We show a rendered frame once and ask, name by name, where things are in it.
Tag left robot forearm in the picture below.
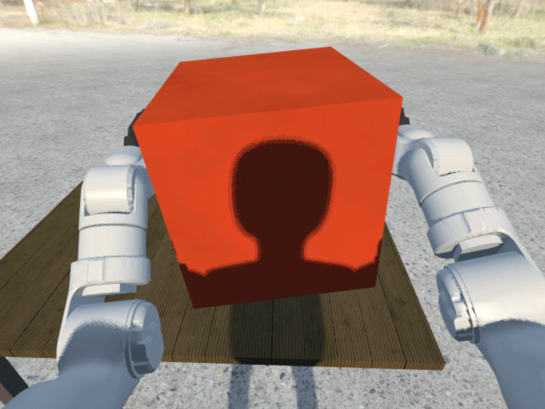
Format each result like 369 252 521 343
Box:
56 146 155 372

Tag left robot hand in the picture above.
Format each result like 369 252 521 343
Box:
123 109 145 147

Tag carton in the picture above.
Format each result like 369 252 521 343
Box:
133 47 403 309

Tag robot left upper arm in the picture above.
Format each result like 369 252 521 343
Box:
2 299 164 409

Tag right robot forearm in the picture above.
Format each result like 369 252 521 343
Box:
392 124 545 286

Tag right robot hand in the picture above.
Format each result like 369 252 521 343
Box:
399 107 410 126

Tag robot right upper arm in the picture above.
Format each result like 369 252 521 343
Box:
436 251 545 409

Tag table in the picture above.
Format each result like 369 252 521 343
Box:
0 181 445 405

